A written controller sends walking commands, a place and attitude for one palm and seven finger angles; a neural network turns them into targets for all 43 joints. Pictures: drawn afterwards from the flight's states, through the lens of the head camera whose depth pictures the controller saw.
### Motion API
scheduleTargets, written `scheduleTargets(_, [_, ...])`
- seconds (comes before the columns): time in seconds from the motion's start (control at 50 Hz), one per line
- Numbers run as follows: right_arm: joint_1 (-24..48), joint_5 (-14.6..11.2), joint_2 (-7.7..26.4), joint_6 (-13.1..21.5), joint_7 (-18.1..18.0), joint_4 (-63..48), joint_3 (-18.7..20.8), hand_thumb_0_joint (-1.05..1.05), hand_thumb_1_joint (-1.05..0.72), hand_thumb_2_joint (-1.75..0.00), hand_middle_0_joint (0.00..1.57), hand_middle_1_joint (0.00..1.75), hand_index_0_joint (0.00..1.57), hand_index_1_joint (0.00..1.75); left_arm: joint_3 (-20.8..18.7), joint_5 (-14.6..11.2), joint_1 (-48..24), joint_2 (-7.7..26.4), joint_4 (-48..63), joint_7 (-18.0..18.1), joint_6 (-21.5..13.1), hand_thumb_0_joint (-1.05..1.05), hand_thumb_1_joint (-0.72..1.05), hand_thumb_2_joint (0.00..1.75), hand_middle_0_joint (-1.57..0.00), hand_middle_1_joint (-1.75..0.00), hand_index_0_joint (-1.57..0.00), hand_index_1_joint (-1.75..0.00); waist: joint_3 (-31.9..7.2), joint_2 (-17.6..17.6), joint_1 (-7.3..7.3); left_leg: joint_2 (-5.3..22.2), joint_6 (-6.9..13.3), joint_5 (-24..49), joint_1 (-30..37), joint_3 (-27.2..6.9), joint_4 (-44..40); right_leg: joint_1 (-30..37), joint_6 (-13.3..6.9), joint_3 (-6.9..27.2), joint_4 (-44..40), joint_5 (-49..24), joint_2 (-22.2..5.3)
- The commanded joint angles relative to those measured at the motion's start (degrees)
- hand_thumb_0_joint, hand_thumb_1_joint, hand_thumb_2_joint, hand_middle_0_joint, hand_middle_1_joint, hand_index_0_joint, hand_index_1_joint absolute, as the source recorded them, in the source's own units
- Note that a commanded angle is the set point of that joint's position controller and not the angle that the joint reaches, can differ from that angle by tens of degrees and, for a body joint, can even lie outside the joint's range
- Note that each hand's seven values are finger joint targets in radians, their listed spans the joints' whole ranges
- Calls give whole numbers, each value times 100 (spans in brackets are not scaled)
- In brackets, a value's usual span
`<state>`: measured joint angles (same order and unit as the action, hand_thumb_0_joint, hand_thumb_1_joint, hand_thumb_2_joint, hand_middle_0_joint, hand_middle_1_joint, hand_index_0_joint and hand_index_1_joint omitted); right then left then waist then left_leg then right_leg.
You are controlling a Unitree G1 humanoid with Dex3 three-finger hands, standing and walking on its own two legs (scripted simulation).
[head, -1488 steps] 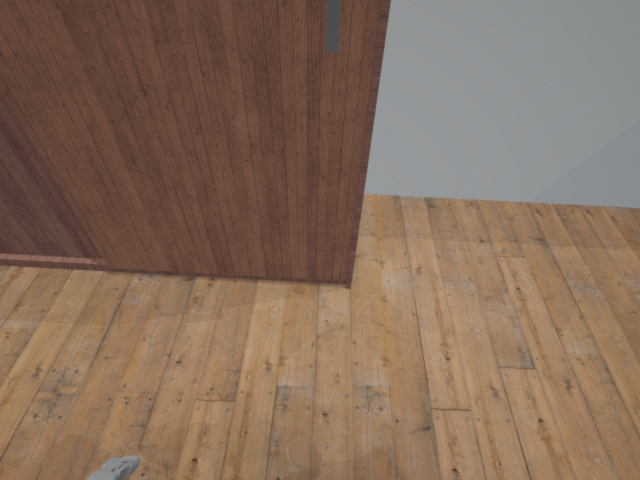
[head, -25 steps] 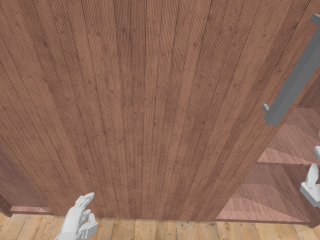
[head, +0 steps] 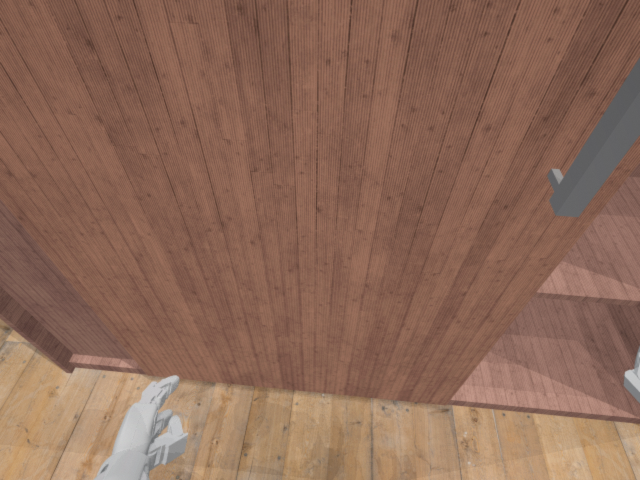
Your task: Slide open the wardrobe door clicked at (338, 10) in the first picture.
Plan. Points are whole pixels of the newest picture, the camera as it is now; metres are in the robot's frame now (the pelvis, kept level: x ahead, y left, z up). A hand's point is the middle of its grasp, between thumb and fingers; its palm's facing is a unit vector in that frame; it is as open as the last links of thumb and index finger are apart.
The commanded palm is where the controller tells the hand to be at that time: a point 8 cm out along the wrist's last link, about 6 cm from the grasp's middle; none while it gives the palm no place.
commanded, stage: step back with the hand held close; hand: right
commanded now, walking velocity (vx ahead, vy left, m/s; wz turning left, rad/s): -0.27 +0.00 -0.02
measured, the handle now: (616, 104) +0.43 -0.28 +0.28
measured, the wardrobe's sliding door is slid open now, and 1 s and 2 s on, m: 0.63 0.63 0.63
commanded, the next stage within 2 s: stop stepping back and stand still in 0.88 s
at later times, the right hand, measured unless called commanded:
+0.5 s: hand out of the picture +0.11 -0.30 +0.16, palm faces +0.51 +0.76 -0.40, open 7.4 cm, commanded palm +0.06 -0.33 +0.18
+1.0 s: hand out of the picture +0.08 -0.29 +0.16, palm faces +0.34 +0.86 -0.39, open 7.4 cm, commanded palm +0.02 -0.34 +0.18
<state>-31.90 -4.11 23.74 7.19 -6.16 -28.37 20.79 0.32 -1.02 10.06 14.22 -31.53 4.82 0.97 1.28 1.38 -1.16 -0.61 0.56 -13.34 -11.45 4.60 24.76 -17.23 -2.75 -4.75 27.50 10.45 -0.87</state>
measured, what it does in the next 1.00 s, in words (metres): walks backwards: left foot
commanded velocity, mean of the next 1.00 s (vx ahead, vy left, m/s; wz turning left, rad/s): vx -0.31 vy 0.00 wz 0.04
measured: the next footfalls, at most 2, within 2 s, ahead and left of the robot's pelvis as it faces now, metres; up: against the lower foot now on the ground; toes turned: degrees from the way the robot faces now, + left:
left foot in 0.92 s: -0.25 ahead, +0.12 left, +0.00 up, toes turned +3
left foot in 1.16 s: -0.18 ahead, +0.06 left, +0.01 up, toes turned +11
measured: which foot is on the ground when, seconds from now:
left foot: down 0.00-0.60, up 0.62-0.90, down 0.92-1.00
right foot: down 0.00-1.00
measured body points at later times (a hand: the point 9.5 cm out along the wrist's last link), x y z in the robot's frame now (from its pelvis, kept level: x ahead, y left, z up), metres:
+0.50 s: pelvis -0.06 -0.02 -0.01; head -0.05 -0.05 +0.44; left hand +0.14 +0.19 -0.08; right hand +0.08 -0.34 +0.18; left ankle -0.01 +0.11 -0.74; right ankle +0.04 -0.09 -0.73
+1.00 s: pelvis -0.15 -0.05 -0.02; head -0.13 -0.09 +0.42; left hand +0.03 +0.18 -0.09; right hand +0.05 -0.34 +0.18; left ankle -0.29 +0.11 -0.74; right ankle +0.04 -0.08 -0.74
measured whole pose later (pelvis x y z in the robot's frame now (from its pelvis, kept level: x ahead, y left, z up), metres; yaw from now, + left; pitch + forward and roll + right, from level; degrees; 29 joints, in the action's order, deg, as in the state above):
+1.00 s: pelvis -0.15 -0.05 -0.02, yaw +5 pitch +1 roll +6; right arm -25.2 -3.0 25.6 16.0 -5.8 -30.9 23.5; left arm 1.3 0.9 8.0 10.2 -39.1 3.8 -7.1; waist 0.1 0.3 -3.2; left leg -2.1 -3.5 -24.5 -1.9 -1.1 25.5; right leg -32.6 -0.9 -2.9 28.9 -1.9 -1.6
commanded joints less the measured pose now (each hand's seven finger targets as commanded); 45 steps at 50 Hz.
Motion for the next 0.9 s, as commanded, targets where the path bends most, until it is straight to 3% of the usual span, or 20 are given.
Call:
scheduleTargets(0.0, [171, -55, 1226, 499, -236, -1350, 1102, 0, -90, -90, 20, 30, 20, 30, -240, 21, -564, 611, 999, 92, -343, 0, 90, 90, -20, -30, -20, -30, -914, 224, -43, 312, -123, 901, 155, -596, -107, 247, -114, 980, -582, -655, -537])
scheduleTargets(0.12, [264, 79, 1025, 624, -207, -1168, 1092, 0, -90, -90, 20, 30, 20, 30, -274, 42, -536, 757, 1015, 96, -550, 0, 90, 90, -20, -30, -20, -30, -666, 804, -60, 20, -105, 287, 1078, -549, 734, -1471, -341, 1574, -1445, 1851, -906])
scheduleTargets(0.2, [317, 194, 968, 701, -182, -1018, 1121, 0, -90, -90, 20, 30, 20, 30, -298, 35, -443, 734, 961, 83, -686, 0, 90, 90, -20, -30, -20, -30, -572, 532, -47, -111, -123, 79, 1281, -566, 1064, -2112, -437, 1818, -1647, 2871, -1079])
scheduleTargets(0.32, [686, 260, 1067, 903, -136, -1491, 1191, 0, -90, -90, 20, 30, 20, 30, -339, 89, -384, 729, 897, 47, -853, 0, 90, 90, -20, -30, -20, -30, -723, 407, -12, -81, -17, -33, 932, -931, 793, -1884, -348, 1631, -1188, 2780, -839])
scheduleTargets(0.38, [923, 262, 952, 942, -154, -1454, 987, 0, -90, -90, 20, 30, 20, 30, -343, 120, -311, 658, 815, 30, -915, 0, 90, 90, -20, -30, -20, -30, -524, 86, 34, 276, 205, -1039, -143, -1532, -34, -1260, -149, 1272, -437, 2492, -460])
scheduleTargets(0.42, [1036, 241, 1023, 960, -203, -1476, 966, 0, -90, -90, 20, 30, 20, 30, -353, 154, -257, 620, 685, 13, -937, 0, 90, 90, -20, -30, -20, -30, -528, -216, 67, 658, 418, -1476, -1089, -1947, -645, -374, 26, 1081, 239, 1817, -259])
scheduleTargets(0.46, [1192, 232, 949, 980, -273, -1426, 764, 0, -90, -90, 20, 30, 20, 30, -305, 149, -209, 538, 568, 1, -924, 0, 90, 90, -20, -30, -20, -30, -507, -454, 132, 983, 528, -1051, -1773, -2021, -868, 322, 132, 905, 882, 1137, -89])
scheduleTargets(0.5, [1181, 224, 1010, 996, -321, -1330, 788, 0, -90, -90, 20, 30, 20, 30, -293, 151, -219, 512, 521, 12, -890, 0, 90, 90, -20, -30, -20, -30, -520, -426, 165, 949, 450, -579, -1851, -1775, -745, 446, 142, 894, 852, 881, -63])
scheduleTargets(0.54, [1145, 212, 1086, 1012, -316, -1428, 899, 0, -90, -90, 20, 30, 20, 30, -307, 129, -335, 585, 589, 43, -877, 0, 90, 90, -20, -30, -20, -30, -502, 135, 155, 370, 178, -390, -1456, -1229, -208, 87, 65, 1292, -83, 849, -334])
scheduleTargets(0.56, [1070, 215, 1106, 1033, -290, -1448, 988, 0, -90, -90, 20, 30, 20, 30, -302, 127, -421, 656, 678, 58, -890, 0, 90, 90, -20, -30, -20, -30, -509, 707, 119, -76, -17, -433, -822, -880, 477, -568, -71, 1745, -943, 1455, -702])
scheduleTargets(0.58, [976, 262, 1100, 1079, -254, -1444, 1151, 0, -90, -90, 20, 30, 20, 30, -339, 121, -530, 740, 744, 80, -936, 0, 90, 90, -20, -30, -20, -30, -616, 1396, 51, -496, -157, -339, 356, -593, 1716, -1751, -358, 2456, -1890, 2691, -1326])
scheduleTargets(0.6, [932, 303, 1147, 1099, -213, -1327, 1304, 0, -90, -90, 20, 30, 20, 30, -385, 171, -531, 726, 732, 82, -956, 0, 90, 90, -20, -30, -20, -30, -673, 1625, -12, -666, -165, -613, 1018, -602, 2814, -2598, -610, 2920, -2474, 3706, -1777])
scheduleTargets(0.62, [874, 320, 1312, 1118, -197, -1246, 1485, 0, -90, -90, 20, 30, 20, 30, -422, 219, -512, 695, 727, 72, -953, 0, 90, 90, -20, -30, -20, -30, -706, 1650, -11, -737, -153, -868, 1122, -686, 3591, -2883, -734, 3112, -2752, 3887, -1962])
scheduleTargets(0.64, [756, 261, 1282, 1097, -180, -1242, 1530, 0, -90, -90, 20, 30, 20, 30, -445, 247, -422, 574, 703, 16, -952, 0, 90, 90, -20, -30, -20, -30, -772, 1153, -10, -681, -90, -1045, 872, -723, 3774, -2597, -723, 2942, -2571, 3334, -1938])
scheduleTargets(0.68, [535, 198, 1127, 1130, -142, -1424, 1391, 0, -90, -90, 20, 30, 20, 30, -486, 218, -391, 565, 664, -105, -998, 0, 90, 90, -20, -30, -20, -30, -948, 804, -86, -647, -31, -1362, 354, -477, 3099, -1542, -542, 2194, -2104, 2435, -1577])
scheduleTargets(0.72, [139, 75, 988, 1109, -144, -1621, 1188, 0, -90, -90, 20, 30, 20, 30, -479, 160, -316, 514, 621, -182, -1064, 0, 90, 90, -20, -30, -20, -30, -1293, 946, -97, -634, 36, -1648, -26, -197, 2073, -362, -255, 1737, -1960, 1873, -1283])
scheduleTargets(0.8, [412, -76, 998, 1151, -129, -1674, 919, 0, -90, -90, 20, 30, 20, 30, -387, 241, -68, 441, 208, -209, -1126, 0, 90, 90, -20, -30, -20, -30, -1673, 1217, -23, -430, 270, -1559, 27, -146, -513, 1070, 750, 1478, -1878, 545, -1122])
scheduleTargets(0.82, [475, -27, 1109, 1146, -139, -1611, 946, 0, -90, -90, 20, 30, 20, 30, -378, 262, 22, 429, 120, -203, -1073, 0, 90, 90, -20, -30, -20, -30, -1654, 1119, 12, -260, 317, -1071, -7, -288, -1111, 1369, 884, 1191, -1453, -125, -963])
scheduleTargets(0.84, [776, -24, 1124, 1196, -130, -1612, 884, 0, -90, -90, 20, 30, 20, 30, -343, 228, 66, 379, 46, -189, -1021, 0, 90, 90, -20, -30, -20, -30, -1666, 591, 65, 207, 397, -588, -564, -674, -1632, 2013, 788, 741, -413, -818, -722])
scheduleTargets(0.88, [1136, -2, 1458, 1234, -189, -1552, 1072, 0, -90, -90, 20, 30, 20, 30, -274, 197, -104, 259, -44, -84, -958, 0, 90, 90, -20, -30, -20, -30, -1280, -584, 174, 1440, 541, 1221, -1714, -1296, -1663, 2009, 463, 522, 1449, -143, -315])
